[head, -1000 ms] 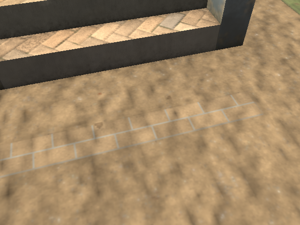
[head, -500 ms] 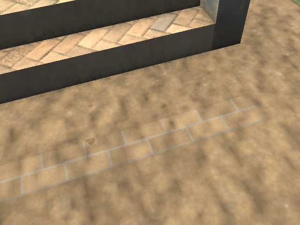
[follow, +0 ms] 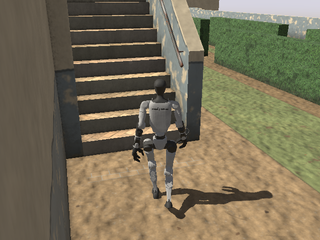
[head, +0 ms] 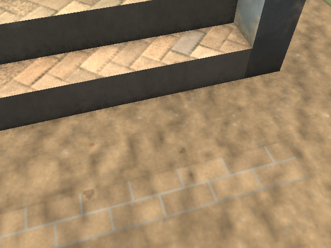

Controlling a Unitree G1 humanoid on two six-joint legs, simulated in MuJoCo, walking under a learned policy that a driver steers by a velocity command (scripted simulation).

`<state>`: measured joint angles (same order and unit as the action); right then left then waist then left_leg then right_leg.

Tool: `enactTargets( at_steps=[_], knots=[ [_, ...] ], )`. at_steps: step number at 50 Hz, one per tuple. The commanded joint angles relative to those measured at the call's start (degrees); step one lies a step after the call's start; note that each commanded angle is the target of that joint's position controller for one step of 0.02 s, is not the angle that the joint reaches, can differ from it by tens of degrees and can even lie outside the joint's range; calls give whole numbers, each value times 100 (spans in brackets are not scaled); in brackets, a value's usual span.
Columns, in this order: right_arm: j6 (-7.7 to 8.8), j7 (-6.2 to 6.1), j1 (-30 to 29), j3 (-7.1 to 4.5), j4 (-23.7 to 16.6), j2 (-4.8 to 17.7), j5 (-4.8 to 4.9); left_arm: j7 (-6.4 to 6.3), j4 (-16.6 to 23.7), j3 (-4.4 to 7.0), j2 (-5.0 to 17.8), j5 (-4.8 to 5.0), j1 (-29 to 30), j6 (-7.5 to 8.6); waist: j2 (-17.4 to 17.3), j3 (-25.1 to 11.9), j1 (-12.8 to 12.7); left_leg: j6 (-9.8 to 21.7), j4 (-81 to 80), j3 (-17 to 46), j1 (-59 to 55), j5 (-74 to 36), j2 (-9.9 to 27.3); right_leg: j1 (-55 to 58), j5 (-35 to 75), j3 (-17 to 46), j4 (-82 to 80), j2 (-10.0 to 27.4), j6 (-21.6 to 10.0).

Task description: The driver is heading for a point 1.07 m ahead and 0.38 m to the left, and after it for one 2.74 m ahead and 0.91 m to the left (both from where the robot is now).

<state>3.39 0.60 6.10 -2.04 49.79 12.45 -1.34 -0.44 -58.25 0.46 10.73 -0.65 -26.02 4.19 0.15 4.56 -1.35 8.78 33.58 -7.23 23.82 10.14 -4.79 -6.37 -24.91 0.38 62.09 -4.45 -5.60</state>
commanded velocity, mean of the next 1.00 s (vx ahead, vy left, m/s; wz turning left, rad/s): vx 0.50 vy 0.00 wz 0.30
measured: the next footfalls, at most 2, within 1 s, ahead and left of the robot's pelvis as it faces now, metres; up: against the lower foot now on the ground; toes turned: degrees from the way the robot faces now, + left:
right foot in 0.50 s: +0.45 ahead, -0.12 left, +0.00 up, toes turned +2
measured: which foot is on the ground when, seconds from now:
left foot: down 0.00-0.50, up 0.52-1.00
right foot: up 0.00-0.48, down 0.50-1.00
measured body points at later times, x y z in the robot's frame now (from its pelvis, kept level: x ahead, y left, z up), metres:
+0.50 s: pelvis +0.28 -0.04 +0.01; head +0.32 -0.04 +0.45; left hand +0.49 +0.18 -0.09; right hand +0.17 -0.27 -0.13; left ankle +0.10 +0.04 -0.71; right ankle +0.41 -0.12 -0.72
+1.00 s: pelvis +0.52 +0.00 +0.01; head +0.55 +0.03 +0.46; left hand +0.38 +0.21 -0.13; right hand +0.80 -0.12 -0.09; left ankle +0.62 +0.13 -0.70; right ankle +0.41 -0.12 -0.72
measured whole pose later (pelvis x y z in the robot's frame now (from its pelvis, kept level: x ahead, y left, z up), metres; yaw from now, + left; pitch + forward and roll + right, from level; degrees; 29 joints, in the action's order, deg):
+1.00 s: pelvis +0.52 +0.00 +0.01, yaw +21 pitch +1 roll -1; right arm 0.8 3.8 -0.8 -2.0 45.9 11.7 -2.3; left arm -1.5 -57.7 2.5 11.4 -1.4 -24.8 5.4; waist -0.6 3.9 -3.2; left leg 7.7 36.1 -7.1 31.2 7.5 2.0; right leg 6.4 -22.3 -18.9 15.9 1.2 0.9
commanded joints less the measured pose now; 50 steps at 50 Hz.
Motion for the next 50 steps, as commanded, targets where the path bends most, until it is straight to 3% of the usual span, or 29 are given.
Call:
enactTargets(
  at_steps=[1,3,4,6,10,14,17,20,22,23,24,25,26,27,28,29,31,33,36,41,44,46,48,50],
  knots=[
    [44,28,869,-182,149,523,94,62,586,197,808,-67,340,106,22,-192,307,970,-2389,3383,-1988,1338,2192,-2769,769,330,1355,597,-126],
    [154,-4,986,-76,346,255,68,119,525,163,542,-141,191,-27,-2,-58,-32,661,-2565,2486,-1193,293,1795,-2155,880,320,841,830,1],
    [213,-12,1127,-60,444,242,71,148,499,143,403,-145,161,-84,-43,-57,-86,612,-2625,2224,-1062,-56,1702,-2035,906,263,660,872,64],
    [295,-14,1386,-80,603,396,90,185,577,138,343,-152,387,-150,-123,12,-118,583,-2745,1816,-1000,-476,1572,-2237,1125,114,315,976,171],
    [289,-3,1835,-63,761,493,111,210,941,154,457,-118,1534,-194,-186,219,119,375,-2893,1383,-1385,-1074,1367,-3069,2078,-155,-725,1141,355],
    [279,-35,2301,-16,902,470,108,227,1163,103,364,-58,2365,-178,-306,174,398,119,-2732,1119,-1911,-1823,1268,-3078,2715,-379,-1843,975,418],
    [244,-88,2650,14,1016,465,60,216,1330,95,394,-68,2895,-163,-345,192,581,190,-2434,1316,-2511,-2372,1380,-3180,2627,-406,-2347,809,432],
    [204,-152,2667,-19,1037,615,-2,204,1498,104,470,-52,3172,-91,-396,179,571,350,-2023,1572,-3031,-2905,1586,-3143,2151,-330,-2722,678,370],
    [192,-179,2407,-54,995,717,-20,174,1451,144,580,-31,2797,-13,-462,55,286,252,-1581,1585,-2970,-3628,1608,-2394,1707,-315,-3099,509,236],
    [195,-168,2277,-73,973,779,-6,134,1283,198,682,-30,2239,33,-493,-204,47,161,-1046,1549,-2823,-4192,1519,-1592,1558,-364,-3312,334,144],
    [199,-134,2138,-75,942,776,44,70,988,284,853,-72,1276,102,-319,-716,-378,41,-35,1364,-2409,-4058,1275,-295,1856,-342,-3670,337,-3],
    [229,-103,2047,-22,750,578,125,-23,827,417,1292,-235,267,160,56,-1482,-730,-60,1456,1200,-1279,-2454,978,1289,1355,720,-3701,1418,-268],
    [189,-114,2731,106,609,-135,368,-20,857,561,1841,-341,25,116,1342,-2374,-434,-320,3460,616,722,1542,64,2902,1135,3163,-4000,3131,-976],
    [135,-162,2485,-76,675,596,186,18,922,499,1373,-168,321,30,622,-2138,-409,-229,4041,1062,1179,1803,283,2344,705,3659,-4450,3001,-972],
    [111,-138,2055,-139,572,628,139,31,971,393,997,-120,872,39,332,-1202,-166,-225,4003,1121,1288,1254,555,1472,699,2689,-4632,2764,-781],
    [99,-97,1800,-127,505,474,120,50,985,342,748,-110,1174,79,185,-739,-60,-255,3788,1088,1162,893,748,758,1157,1985,-4869,2514,-629],
    [-49,4,1727,-156,464,313,-13,8,849,273,494,-75,1197,143,409,-367,191,-339,3494,1032,834,670,941,-24,1723,993,-5128,2085,-320],
    [-181,81,1678,-157,392,149,-39,2,715,262,437,-33,949,238,443,-360,291,-383,3465,950,815,510,953,-165,2270,535,-5230,2014,-283],
    [-268,158,1105,-157,128,117,-57,-1,594,297,552,-15,702,309,413,-186,313,-435,3262,857,1355,-47,1055,-131,2743,-60,-5364,1966,-274],
    [-245,262,-46,-79,-331,116,-34,-16,479,289,637,-55,429,311,377,72,155,-489,1636,535,1408,-1053,998,-40,3191,-836,-5391,1789,-215],
    [-231,307,-743,-40,-616,173,-92,-98,373,350,899,-25,156,327,364,191,-12,-420,806,265,1376,-1029,971,460,3230,-953,-5504,2029,-214],
    [-214,323,-960,-47,-717,223,-101,-143,277,368,929,-41,-15,274,321,230,-66,-313,467,136,1423,-753,906,975,3483,-1110,-5340,2117,-198],
    [-202,329,-885,-74,-707,270,-77,-145,238,373,947,-82,-41,176,423,118,3,-96,252,-87,993,-313,658,1220,4750,-1414,-4838,2077,-131],
    [-206,287,-402,-147,-594,414,-109,-154,233,425,1134,-89,-16,75,581,-231,231,137,153,-288,246,307,246,1359,6415,-1598,-3779,2083,-78]
  ],
)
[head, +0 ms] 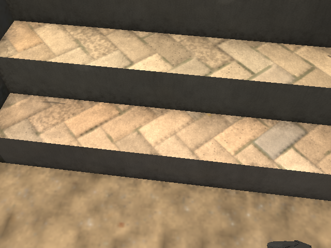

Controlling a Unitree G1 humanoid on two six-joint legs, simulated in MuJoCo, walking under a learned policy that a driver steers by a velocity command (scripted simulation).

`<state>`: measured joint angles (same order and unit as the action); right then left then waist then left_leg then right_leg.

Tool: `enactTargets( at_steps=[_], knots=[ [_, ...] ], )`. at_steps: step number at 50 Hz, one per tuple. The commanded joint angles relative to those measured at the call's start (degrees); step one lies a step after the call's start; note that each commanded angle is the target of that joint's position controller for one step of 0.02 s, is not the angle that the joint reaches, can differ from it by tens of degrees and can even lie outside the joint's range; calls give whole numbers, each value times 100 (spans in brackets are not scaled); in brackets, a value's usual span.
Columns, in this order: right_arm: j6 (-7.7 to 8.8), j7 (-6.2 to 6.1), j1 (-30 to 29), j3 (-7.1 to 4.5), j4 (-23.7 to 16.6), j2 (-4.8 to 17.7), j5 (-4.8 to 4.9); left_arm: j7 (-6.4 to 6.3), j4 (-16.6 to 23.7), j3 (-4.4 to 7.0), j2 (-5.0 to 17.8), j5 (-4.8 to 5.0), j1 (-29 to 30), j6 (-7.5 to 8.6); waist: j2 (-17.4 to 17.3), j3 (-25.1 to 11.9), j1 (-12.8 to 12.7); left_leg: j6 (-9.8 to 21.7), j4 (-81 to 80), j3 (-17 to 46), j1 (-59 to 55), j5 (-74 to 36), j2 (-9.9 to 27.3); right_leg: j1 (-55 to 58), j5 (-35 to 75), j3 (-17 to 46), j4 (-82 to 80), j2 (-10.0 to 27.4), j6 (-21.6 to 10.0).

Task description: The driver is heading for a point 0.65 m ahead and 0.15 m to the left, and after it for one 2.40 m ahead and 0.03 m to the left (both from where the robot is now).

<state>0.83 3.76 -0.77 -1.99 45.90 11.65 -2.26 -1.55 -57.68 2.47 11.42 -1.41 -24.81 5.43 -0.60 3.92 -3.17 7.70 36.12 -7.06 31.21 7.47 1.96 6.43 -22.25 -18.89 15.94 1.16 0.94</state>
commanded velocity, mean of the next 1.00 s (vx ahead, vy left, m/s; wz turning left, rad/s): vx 0.47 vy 0.00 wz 0.34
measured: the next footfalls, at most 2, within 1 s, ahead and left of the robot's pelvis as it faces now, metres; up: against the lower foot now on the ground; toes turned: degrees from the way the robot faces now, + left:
left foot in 0.04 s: +0.18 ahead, +0.08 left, +0.00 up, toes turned +7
right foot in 0.56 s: +0.50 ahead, -0.01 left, +0.00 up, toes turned +18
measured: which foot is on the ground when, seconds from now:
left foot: up 0.00-0.02, down 0.04-0.56, up 0.58-0.94, down 0.96-1.00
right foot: down 0.00-0.06, up 0.08-0.54, down 0.56-0.98, up 1.00-1.00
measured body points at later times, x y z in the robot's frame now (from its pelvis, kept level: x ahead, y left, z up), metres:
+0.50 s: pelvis +0.27 +0.04 +0.01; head +0.30 +0.07 +0.46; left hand +0.42 +0.31 -0.10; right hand +0.31 -0.24 -0.11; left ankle +0.14 +0.07 -0.73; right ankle +0.47 -0.05 -0.69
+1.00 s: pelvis +0.46 +0.10 +0.01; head +0.47 +0.11 +0.46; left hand +0.37 +0.33 -0.14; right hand +0.69 -0.05 -0.11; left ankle +0.50 +0.21 -0.73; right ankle +0.46 -0.02 -0.72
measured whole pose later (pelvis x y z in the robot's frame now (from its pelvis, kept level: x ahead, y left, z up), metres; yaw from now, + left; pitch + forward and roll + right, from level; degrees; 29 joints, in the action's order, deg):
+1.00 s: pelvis +0.46 +0.10 +0.01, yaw +18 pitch +0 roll -1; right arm 4.6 -1.6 4.7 1.0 50.6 10.3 -2.4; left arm -0.5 -54.6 1.5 11.2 0.5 -21.6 5.2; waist -0.3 1.6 -3.5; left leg 2.1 26.4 -2.0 19.5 7.0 -0.2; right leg -12.2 -19.8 -0.4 31.5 -1.8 -1.5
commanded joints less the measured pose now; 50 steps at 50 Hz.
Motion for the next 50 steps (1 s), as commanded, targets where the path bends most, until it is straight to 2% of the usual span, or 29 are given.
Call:
enactTargets(
  at_steps=[1,2,3,4,5,6,7,8,9,11,16,23,24,25,27,28,29,30,31,32,33,35,37,41,44,47,48,49,50],
  knots=[
    [83,-54,850,-220,-45,605,-16,-36,192,240,1126,-7,-127,-121,651,-511,623,389,-314,-309,-1127,748,-657,6,6318,302,1751,1512,-720],
    [131,-118,1768,-339,267,809,-74,-8,277,244,1167,11,-52,-165,410,-1020,1015,589,-756,-103,-2369,648,-738,-619,5544,215,3129,1402,-579],
    [147,-209,2406,-525,358,1412,-151,51,528,160,828,90,-147,-147,-374,-1658,1151,1047,-953,1789,-4068,1615,615,-2435,2993,224,5037,1096,-334],
    [97,-240,2233,-625,246,1885,1,165,978,151,640,103,125,-68,-1281,-1929,836,1742,-1900,4917,-4986,1604,1837,-4518,-979,1034,6720,-185,-52],
    [37,-283,2294,-593,305,1756,79,198,1126,202,975,55,948,7,-363,-1397,1025,1518,-2148,4340,-4702,1128,1663,-5171,-429,1914,6667,146,-129],
    [58,-319,1970,-530,343,1485,133,221,1168,149,844,141,1052,86,-163,-768,789,1320,-2170,3535,-3957,397,1531,-5090,222,1947,6172,410,-176],
    [100,-325,1665,-466,304,1218,168,202,1039,147,809,117,881,99,176,-440,484,1071,-2238,3005,-3241,-475,1228,-4639,481,1957,5573,578,-177],
    [149,-351,1473,-413,289,1068,212,180,1013,156,812,-6,827,12,239,-338,284,930,-2289,2633,-2800,-1024,961,-4271,507,1995,5256,651,-127],
    [205,-356,1372,-369,261,975,231,184,961,139,746,-103,663,-98,170,-427,161,887,-2328,2398,-2571,-1363,809,-3943,534,2016,5078,668,-66],
    [323,-339,1541,-357,325,1039,278,228,1022,133,674,-160,732,-244,96,-462,93,889,-2377,2207,-2394,-1896,638,-3854,603,1951,4775,603,42],
    [352,-328,2182,-370,486,1182,248,261,1423,120,708,-113,1898,-317,-188,-207,447,587,-2520,2218,-2522,-1757,420,-4476,1649,1848,3529,476,197],
    [348,-417,2683,-333,621,1187,169,255,1816,-42,658,-33,3051,-199,-359,-149,832,333,-2022,2281,-3097,-2714,361,-4136,2228,1738,1840,26,47],
    [357,-462,2636,-318,629,1128,130,234,1759,-59,605,12,2782,-153,-510,-287,737,283,-1883,2288,-3074,-3012,453,-3656,2299,1771,1800,-33,-47],
    [381,-493,2439,-312,582,1154,138,203,1677,-42,703,-10,2489,-105,-472,-350,558,187,-1697,2264,-2989,-3444,445,-3162,2215,1837,1586,-85,-155],
    [455,-491,2244,-315,624,1197,157,84,1262,38,899,-46,1271,-35,-436,-809,46,95,-567,2179,-2983,-4732,291,-1891,1820,1697,1274,-368,-397],
    [512,-455,2131,-304,602,1256,215,43,1140,112,1090,-107,712,72,-101,-1031,-278,16,344,2113,-2656,-4375,47,-1036,2133,1762,782,-186,-515],
    [579,-427,2162,-182,475,878,227,-34,1068,189,1421,-221,26,121,320,-1536,-457,-70,1672,1950,-1830,-2429,-254,62,2272,2892,839,964,-727],
    [502,-470,3395,-80,601,314,401,1,984,320,1871,-257,54,81,1892,-1970,254,-253,3402,1420,-365,2353,-1110,1031,3229,5261,585,2504,-1772],
    [407,-538,3087,-130,801,906,150,74,1077,292,1379,-127,459,12,692,-1474,278,-159,3763,1505,62,1938,-678,210,1327,5672,23,2338,-1801],
    [384,-478,2414,-163,699,1009,69,121,1184,184,939,-23,958,11,192,-753,297,-171,3595,1533,58,1351,-446,-622,383,4884,-299,1938,-1609],
    [386,-410,1992,-144,561,951,55,148,1162,111,704,-21,1186,4,94,-408,334,-214,3371,1448,51,1044,-304,-1125,634,4222,-531,1585,-1416],
    [320,-322,1886,-100,493,772,-14,116,901,56,587,1,842,70,450,-320,392,-353,3287,1327,-254,819,-208,-1532,2516,3223,-554,1263,-1256],
    [291,-280,1920,-42,501,558,-19,166,682,45,573,14,555,173,448,-531,474,-438,3194,1180,-295,735,-232,-1485,3834,2695,-394,1146,-1265],
    [272,-271,1303,101,320,339,-52,181,715,59,771,7,806,241,574,-607,532,-701,1242,638,-857,607,-91,-1870,4831,1967,-258,865,-1101],
    [272,-415,933,179,305,234,48,145,546,51,813,17,393,201,894,-696,296,-859,-26,439,-1269,332,-338,-1600,6026,2079,221,765,-983],
    [324,-565,1551,196,562,275,95,113,571,56,740,142,527,97,882,-926,563,-776,-1201,368,-2191,-646,-375,-1690,5138,2309,856,644,-790],
    [380,-604,1775,171,614,446,20,120,616,27,643,178,495,75,566,-934,620,-777,-1456,504,-2796,-1258,-106,-2094,4577,2374,1317,510,-653],
    [453,-626,2196,99,676,797,-105,105,706,-10,408,266,400,58,-126,-1083,688,-578,-1470,1345,-3629,-3416,850,-2922,2257,2266,2186,186,-457],
    [379,-619,2162,45,623,1056,-63,22,762,-124,-78,325,-101,-89,-1348,-1599,470,292,-1368,2149,-3613,-4934,2162,-3073,-904,1944,3339,-339,-328]
  ],
)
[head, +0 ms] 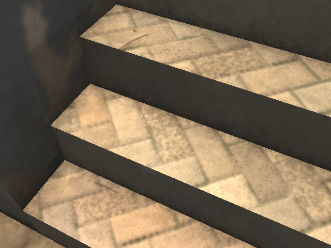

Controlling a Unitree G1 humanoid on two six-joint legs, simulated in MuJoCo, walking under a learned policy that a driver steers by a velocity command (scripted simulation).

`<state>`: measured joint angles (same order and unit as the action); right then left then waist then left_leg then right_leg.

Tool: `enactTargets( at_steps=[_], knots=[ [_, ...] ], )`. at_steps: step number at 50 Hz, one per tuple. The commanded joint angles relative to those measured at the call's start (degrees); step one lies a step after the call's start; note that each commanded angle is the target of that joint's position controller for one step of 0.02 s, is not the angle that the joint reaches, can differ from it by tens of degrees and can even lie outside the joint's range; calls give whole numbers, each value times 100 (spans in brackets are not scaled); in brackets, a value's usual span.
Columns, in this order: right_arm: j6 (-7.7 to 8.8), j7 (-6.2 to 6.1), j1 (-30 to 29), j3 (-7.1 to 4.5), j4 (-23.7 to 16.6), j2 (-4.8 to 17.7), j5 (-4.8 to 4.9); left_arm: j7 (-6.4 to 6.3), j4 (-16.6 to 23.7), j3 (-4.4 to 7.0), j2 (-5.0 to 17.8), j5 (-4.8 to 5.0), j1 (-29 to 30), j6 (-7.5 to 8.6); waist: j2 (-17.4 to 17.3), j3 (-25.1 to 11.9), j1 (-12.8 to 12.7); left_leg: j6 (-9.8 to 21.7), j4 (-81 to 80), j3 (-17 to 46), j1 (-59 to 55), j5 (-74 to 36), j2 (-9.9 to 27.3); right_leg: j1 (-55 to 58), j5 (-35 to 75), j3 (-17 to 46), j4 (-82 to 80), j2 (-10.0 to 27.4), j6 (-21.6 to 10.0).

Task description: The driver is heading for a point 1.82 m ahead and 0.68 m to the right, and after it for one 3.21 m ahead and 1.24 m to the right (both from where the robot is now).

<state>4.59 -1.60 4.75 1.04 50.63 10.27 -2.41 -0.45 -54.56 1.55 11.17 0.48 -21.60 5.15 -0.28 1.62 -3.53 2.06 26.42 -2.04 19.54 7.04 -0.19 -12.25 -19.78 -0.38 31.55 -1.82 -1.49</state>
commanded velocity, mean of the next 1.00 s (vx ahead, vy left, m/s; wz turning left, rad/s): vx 0.06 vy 0.00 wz -0.42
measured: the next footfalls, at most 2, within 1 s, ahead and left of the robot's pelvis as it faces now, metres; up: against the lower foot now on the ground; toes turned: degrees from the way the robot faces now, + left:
right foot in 0.36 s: -0.03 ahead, -0.09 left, +0.00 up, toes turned -15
left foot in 0.88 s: +0.02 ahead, +0.09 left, +0.00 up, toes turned -29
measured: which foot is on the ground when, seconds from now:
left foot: down 0.00-0.36, up 0.38-0.86, down 0.88-1.00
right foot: up 0.00-0.34, down 0.36-0.88, up 0.90-1.00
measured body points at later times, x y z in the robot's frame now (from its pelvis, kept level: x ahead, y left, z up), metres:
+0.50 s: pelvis -0.04 -0.02 +0.00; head -0.03 -0.05 +0.45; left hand +0.12 +0.21 -0.12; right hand -0.01 -0.30 -0.14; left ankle -0.01 +0.11 -0.64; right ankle -0.07 -0.08 -0.74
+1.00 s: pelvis -0.09 +0.03 +0.01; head -0.06 +0.05 +0.46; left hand +0.12 +0.22 -0.13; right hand -0.11 -0.25 -0.10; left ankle -0.05 +0.12 -0.74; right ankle -0.14 -0.07 -0.70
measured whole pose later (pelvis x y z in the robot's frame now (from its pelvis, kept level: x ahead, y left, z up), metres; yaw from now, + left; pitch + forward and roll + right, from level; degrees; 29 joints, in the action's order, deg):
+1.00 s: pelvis -0.09 +0.03 +0.01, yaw -29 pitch +0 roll +0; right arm 0.0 -2.6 11.3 -0.8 46.8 12.8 -1.7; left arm -0.5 -48.1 3.2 15.0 -1.8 -11.9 -2.2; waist 3.2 2.0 -0.7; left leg 2.4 22.0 0.2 9.6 12.2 -1.9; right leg -21.5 -22.0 6.9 45.5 -6.2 1.0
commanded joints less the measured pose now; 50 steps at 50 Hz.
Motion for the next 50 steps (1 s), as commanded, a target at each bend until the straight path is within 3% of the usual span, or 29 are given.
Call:
enactTargets(
  at_steps=[1,2,3,4,6,10,13,15,16,17,18,19,20,21,22,23,24,27,30,32,40,42,43,44,45,46,47,48,50],
  knots=[
    [-102,-92,1223,-273,-22,1019,38,-201,302,72,321,36,-550,-294,-1004,-1406,456,1366,-554,1532,-1662,-3714,2436,-956,-1847,28,2972,89,3],
    [-142,-124,887,-226,-149,782,94,-225,319,150,499,-136,-366,-422,-699,-904,387,1379,-836,1261,-1025,-2701,2128,-1083,-1670,53,3554,177,112],
    [-180,-181,586,-185,-220,659,85,-221,359,205,526,-269,-232,-516,-604,-570,238,1267,-995,969,-561,-1999,1870,-1107,-1411,57,3918,274,212],
    [-178,-233,388,-142,-261,567,82,-204,441,250,614,-309,15,-581,-481,-256,134,1125,-1073,741,-276,-1750,1715,-1205,-1157,137,3775,374,325],
    [-210,-295,379,-204,-245,693,56,-210,441,253,471,-303,-66,-675,-549,-267,42,1067,-932,311,-154,-1978,1484,-1077,-955,-77,3656,246,482],
    [-257,-379,680,-339,-165,791,86,-259,638,209,277,-250,237,-783,-705,-620,156,1152,-640,274,-742,-1954,1649,-1084,-1163,-207,2725,289,471],
    [-339,-346,651,-427,-241,904,23,-242,792,209,346,-154,328,-832,-911,-777,250,1056,-577,267,-697,-1430,1746,-565,-1176,-343,1900,273,281],
    [-421,-312,546,-479,-345,994,52,-201,858,205,366,-140,309,-822,-794,-777,237,922,-399,283,-590,-1010,1846,-269,-831,-454,1143,268,113],
    [-480,-297,470,-510,-380,1035,109,-176,824,200,351,-143,154,-807,-606,-676,141,731,-155,114,-414,-630,1769,5,-355,-596,341,159,-9],
    [-538,-264,625,-547,-351,1025,134,-140,782,228,473,-160,99,-787,-190,-484,165,412,357,-135,-114,260,1569,228,-18,-465,-467,38,-141],
    [-602,-204,858,-539,-346,835,109,-102,845,289,782,-211,100,-739,1020,-312,178,-110,1896,-707,939,1987,1013,654,171,910,-1423,760,-379],
    [-660,-253,426,-416,-820,506,95,-128,1090,422,1538,-227,21,-729,2190,22,-49,-622,3191,-646,2058,2948,-13,-14,2115,3187,-1927,2476,-1262],
    [-673,-265,127,-392,-897,486,68,-176,1141,390,1401,-329,291,-717,1314,294,18,-674,4457,85,1478,2601,183,-935,2772,3184,-2028,2604,-1854],
    [-698,-231,322,-416,-774,508,124,-200,1178,342,1217,-260,812,-737,721,405,376,-658,4930,219,1252,2076,230,-1351,2538,2193,-1634,2090,-1821],
    [-693,-176,435,-435,-691,608,100,-183,1284,326,1178,-262,1232,-739,466,456,596,-616,4915,225,1361,1665,186,-1206,2560,1617,-1274,1528,-1471],
    [-649,-122,429,-491,-724,814,-16,-185,1329,333,1184,-241,1231,-725,300,277,555,-565,4919,145,1625,1452,83,-690,3145,1512,-1076,1344,-1275],
    [-634,-89,526,-505,-694,843,-69,-178,1309,327,1118,-216,1155,-708,336,-2,525,-554,4976,115,1646,1319,13,-249,3857,1448,-891,1261,-1225],
    [-630,-89,476,-459,-837,751,47,-187,1211,363,1082,-169,707,-632,507,-500,342,-516,4622,171,1813,1353,-64,792,4781,1596,-602,1285,-1179],
    [-677,-140,192,-422,-977,760,112,-229,1168,414,1158,-171,429,-610,702,-454,164,-476,3472,207,1773,1521,-132,1144,4448,1993,-666,1365,-1126],
    [-668,-160,161,-428,-1027,836,140,-249,1165,468,1290,-108,401,-654,861,-447,93,-373,2873,417,1539,1485,-176,1117,3608,2367,-917,1384,-1170],
    [-618,-172,556,-398,-921,863,232,-90,1194,422,1235,-252,980,-717,897,-511,199,-159,964,267,-355,1672,-355,109,2071,2588,-1275,1010,-906],
    [-542,-192,892,-375,-804,786,219,-81,1156,378,1184,-189,1135,-729,744,-474,424,-14,-295,199,-1167,919,-322,-264,1490,2579,-1210,837,-679],
    [-482,-210,882,-392,-797,887,173,-81,1121,328,1069,-162,1037,-703,534,-468,394,79,-793,440,-1664,607,-34,-653,876,2486,-1132,663,-427],
    [-430,-232,773,-415,-871,1141,64,-73,1120,236,779,-139,874,-662,-296,-528,306,319,-1324,1471,-2027,817,983,-1133,-163,2016,-422,265,-145],
    [-427,-196,424,-456,-1023,1515,26,-94,1204,241,781,-115,912,-605,-926,-317,281,966,-1632,2615,-1347,-134,2128,-1419,-814,975,534,-660,103],
    [-405,-162,421,-469,-879,1390,29,-92,1142,340,1130,-233,1050,-629,-757,-221,321,1451,-1497,2336,-338,-674,2248,-685,-1025,839,1706,-365,221],
    [-369,-121,153,-381,-866,1072,95,-58,1022,369,1139,-208,893,-656,-537,-163,118,1370,-1423,1852,-137,-926,1827,-461,-771,865,2098,-347,262],
    [-350,-85,-4,-313,-857,858,86,-31,887,341,1015,-221,753,-683,-544,-195,39,1113,-1466,1409,-96,-435,1423,-326,-446,820,2178,-299,302],
    [-320,-89,48,-229,-739,713,37,36,734,247,783,-262,709,-703,-900,-65,87,740,-1633,1119,-421,845,922,-434,-190,646,1470,-184,367]
  ],
)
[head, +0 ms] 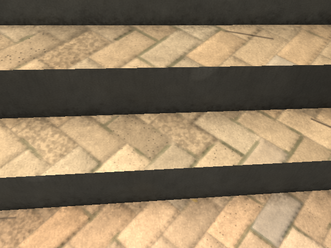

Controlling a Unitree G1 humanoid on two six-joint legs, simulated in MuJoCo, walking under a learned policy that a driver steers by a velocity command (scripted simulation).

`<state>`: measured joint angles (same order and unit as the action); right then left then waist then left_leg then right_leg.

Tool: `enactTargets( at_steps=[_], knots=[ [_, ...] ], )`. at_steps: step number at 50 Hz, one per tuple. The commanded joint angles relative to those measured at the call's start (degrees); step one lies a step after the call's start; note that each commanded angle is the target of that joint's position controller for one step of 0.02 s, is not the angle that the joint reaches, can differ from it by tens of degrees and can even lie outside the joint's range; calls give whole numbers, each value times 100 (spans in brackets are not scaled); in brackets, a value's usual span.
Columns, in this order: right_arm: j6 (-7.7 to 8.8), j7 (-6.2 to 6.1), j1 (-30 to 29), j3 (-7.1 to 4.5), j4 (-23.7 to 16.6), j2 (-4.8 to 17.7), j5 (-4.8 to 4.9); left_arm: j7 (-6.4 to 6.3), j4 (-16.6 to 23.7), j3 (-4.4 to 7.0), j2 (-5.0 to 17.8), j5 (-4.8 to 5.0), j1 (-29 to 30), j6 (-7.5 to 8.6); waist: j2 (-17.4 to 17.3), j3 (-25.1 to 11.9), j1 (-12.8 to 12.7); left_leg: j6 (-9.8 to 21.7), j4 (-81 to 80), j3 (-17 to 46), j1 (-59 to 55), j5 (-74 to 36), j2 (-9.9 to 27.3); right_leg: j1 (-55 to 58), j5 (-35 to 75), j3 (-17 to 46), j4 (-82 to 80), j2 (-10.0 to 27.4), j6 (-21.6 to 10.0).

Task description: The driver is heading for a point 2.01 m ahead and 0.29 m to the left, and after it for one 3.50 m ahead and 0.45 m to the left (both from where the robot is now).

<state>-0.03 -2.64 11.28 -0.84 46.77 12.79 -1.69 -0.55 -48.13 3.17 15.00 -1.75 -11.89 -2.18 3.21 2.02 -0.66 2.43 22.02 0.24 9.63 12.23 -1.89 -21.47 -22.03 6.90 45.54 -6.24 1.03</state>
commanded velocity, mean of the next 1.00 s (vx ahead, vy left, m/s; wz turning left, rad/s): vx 0.41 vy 0.00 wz -0.03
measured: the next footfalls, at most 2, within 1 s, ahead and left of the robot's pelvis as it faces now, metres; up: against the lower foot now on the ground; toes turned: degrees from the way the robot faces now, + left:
right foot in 0.14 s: +0.03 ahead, -0.11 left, +0.00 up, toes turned +1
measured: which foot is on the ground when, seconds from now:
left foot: down 0.00-1.00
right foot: up 0.00-0.12, down 0.14-1.00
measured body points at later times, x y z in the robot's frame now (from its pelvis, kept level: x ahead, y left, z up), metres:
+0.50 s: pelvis +0.03 +0.00 +0.00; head +0.04 +0.01 +0.45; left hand +0.13 +0.25 -0.14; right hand +0.12 -0.25 -0.13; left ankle -0.01 +0.10 -0.75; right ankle -0.03 -0.11 -0.74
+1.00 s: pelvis +0.07 +0.00 +0.00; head +0.08 +0.01 +0.45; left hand +0.19 +0.25 -0.14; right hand +0.21 -0.24 -0.12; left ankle +0.03 +0.10 -0.75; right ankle -0.01 -0.11 -0.75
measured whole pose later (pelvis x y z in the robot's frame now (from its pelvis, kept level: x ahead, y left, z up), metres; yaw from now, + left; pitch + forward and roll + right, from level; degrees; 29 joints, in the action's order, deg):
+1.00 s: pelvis +0.07 +0.00 +0.00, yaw +0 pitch -1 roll +0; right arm 3.6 -1.6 4.8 0.6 54.8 12.1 -0.3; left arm -2.1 -56.7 -0.9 12.7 -0.3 -6.0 2.7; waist 1.1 1.4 -0.4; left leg 2.4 22.2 -2.0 6.0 15.1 -2.2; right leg -1.8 -17.9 0.3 20.7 -0.3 -0.6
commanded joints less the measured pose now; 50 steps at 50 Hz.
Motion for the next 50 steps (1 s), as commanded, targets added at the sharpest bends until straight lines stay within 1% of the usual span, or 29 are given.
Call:
enactTargets(
  at_steps=[1,3,5,6,7,8,9,11,12,15,16,18,20,22,23,25,26,27,28,30,32,33,35,36,38,39,40,43,50],
  knots=[
    [144,17,-465,-37,-264,486,-29,53,51,16,266,-42,-122,53,-1288,1,-81,631,-1227,902,391,689,983,482,8,-260,-466,277,138],
    [141,26,-184,-99,-126,694,-7,-9,63,-64,178,3,215,127,-1244,36,135,677,-1144,1140,7,791,1064,645,-117,-529,-1505,303,68],
    [130,66,-89,-186,-41,876,64,-81,-84,-100,149,36,37,219,-1058,-21,32,569,-875,1205,-69,849,1028,1253,515,-728,-2801,255,-108],
    [165,81,19,-204,-6,853,92,-117,-153,-82,262,27,0,277,-957,-69,54,422,-822,1243,132,772,994,1661,857,-545,-2997,382,-206],
    [224,109,-15,-183,-21,744,108,-144,-198,-73,375,8,-102,354,-890,-172,7,297,-738,1218,377,588,953,2078,969,-213,-3006,728,-304],
    [291,151,-71,-139,-58,528,156,-134,-279,-35,549,5,-103,400,-540,-182,79,153,-639,864,599,537,601,2121,803,121,-2677,903,-469],
    [319,168,-365,-122,-66,464,114,-94,-390,-19,500,78,-188,428,-264,-65,-61,81,-241,429,455,491,282,1679,279,316,-2859,974,-643],
    [352,193,-502,-109,-88,368,43,-66,-452,0,570,114,-187,475,454,210,-70,21,495,114,594,469,110,1342,-556,1027,-3516,1397,-901],
    [366,200,-425,-114,-58,390,21,-60,-429,10,590,107,-94,475,625,363,-15,40,610,23,723,514,108,1314,-633,1211,-3666,1548,-983],
    [443,198,-158,-117,84,366,16,-42,-372,-5,486,89,148,513,378,339,160,180,419,7,480,445,204,1359,445,988,-3382,1537,-1033],
    [472,194,-100,-116,143,354,23,-41,-359,-23,426,97,239,541,236,258,205,201,276,90,236,282,237,1341,1054,740,-3174,1378,-964],
    [517,172,-24,-186,235,540,56,-48,-352,-52,332,123,341,605,-209,71,201,269,-1,424,-218,-340,396,1351,2080,121,-2540,923,-748],
    [523,154,231,-273,357,772,99,-87,-343,-84,287,113,317,632,-750,-185,223,519,-181,1004,-994,-1599,799,885,2004,-261,-1967,662,-515],
    [484,149,468,-321,481,870,67,-128,-342,-140,198,106,318,622,-1080,-272,251,892,-414,1615,-1609,-2492,1379,245,1020,-533,-1603,506,-389],
    [475,146,440,-294,509,794,47,-135,-319,-178,121,91,404,619,-1098,-239,208,982,-492,1712,-1624,-2774,1585,137,580,-625,-1592,513,-403],
    [460,149,178,-269,510,745,29,-133,-346,-222,45,83,425,622,-1013,-142,65,928,-473,1469,-1407,-3154,1538,391,260,-709,-1984,551,-452],
    [448,151,-80,-254,469,723,87,-132,-407,-248,-13,77,325,635,-976,-175,-69,763,-412,1214,-1097,-3212,1353,921,672,-754,-2495,553,-490],
    [444,151,-275,-236,412,695,146,-140,-469,-227,54,50,209,646,-885,-321,-160,575,-264,979,-774,-3242,1157,1530,1238,-667,-2702,601,-520],
    [459,151,-403,-208,361,639,170,-146,-527,-181,243,28,86,663,-685,-520,-192,409,-13,677,-528,-2989,872,1973,1912,-472,-2577,795,-559],
    [477,111,-378,-146,357,511,178,-154,-572,-79,563,72,15,646,37,-624,-136,142,471,231,253,-1984,410,2711,3549,-34,-2313,1201,-720],
    [440,50,-365,-86,397,452,157,-140,-662,-45,603,76,-158,609,442,-477,-203,23,846,2,1065,-515,179,3181,4154,492,-2546,1678,-1035],
    [413,42,-472,-44,346,385,122,-140,-693,-77,520,61,-105,586,546,-375,-163,29,1015,-86,1224,186,179,3153,4570,666,-2636,1939,-1179],
    [383,45,-412,9,376,288,97,-121,-663,-115,489,27,194,596,447,-160,54,76,806,-164,1046,971,231,2778,4922,628,-2728,2080,-1288],
    [396,56,-279,38,437,223,89,-118,-603,-115,526,79,485,593,351,-125,234,116,273,-202,557,625,241,2428,4873,394,-2684,1905,-1165],
    [435,68,-145,-6,538,418,42,-104,-424,-149,434,212,883,612,50,-308,353,156,-89,80,-477,-1221,400,1818,4831,-85,-2292,1380,-802],
    [451,77,-112,-63,544,685,74,-102,-395,-182,376,194,824,625,-355,-460,271,200,144,305,-699,-2477,628,1683,4247,-376,-2070,1084,-625],
    [450,89,-218,-85,548,754,94,-115,-469,-234,268,176,602,619,-763,-594,132,282,242,443,-1017,-3189,790,1478,3598,-489,-2003,988,-498],
    [424,113,-543,-36,484,564,115,-176,-592,-270,320,137,504,569,-733,-556,38,332,148,524,-1137,-3396,917,1375,2527,-499,-2179,897,-434],
    [424,75,-828,36,554,610,151,-163,-597,-323,358,153,732,550,-307,-662,40,124,-122,387,-899,-3079,777,1968,3409,-357,-2590,1155,-314]
  ],
)
Velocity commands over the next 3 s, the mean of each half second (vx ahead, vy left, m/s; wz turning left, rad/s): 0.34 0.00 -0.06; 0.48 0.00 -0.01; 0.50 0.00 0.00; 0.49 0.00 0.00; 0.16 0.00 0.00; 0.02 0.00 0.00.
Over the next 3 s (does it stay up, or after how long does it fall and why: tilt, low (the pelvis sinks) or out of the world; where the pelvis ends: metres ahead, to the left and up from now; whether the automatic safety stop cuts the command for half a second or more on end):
stays up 0.03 -0.01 0.00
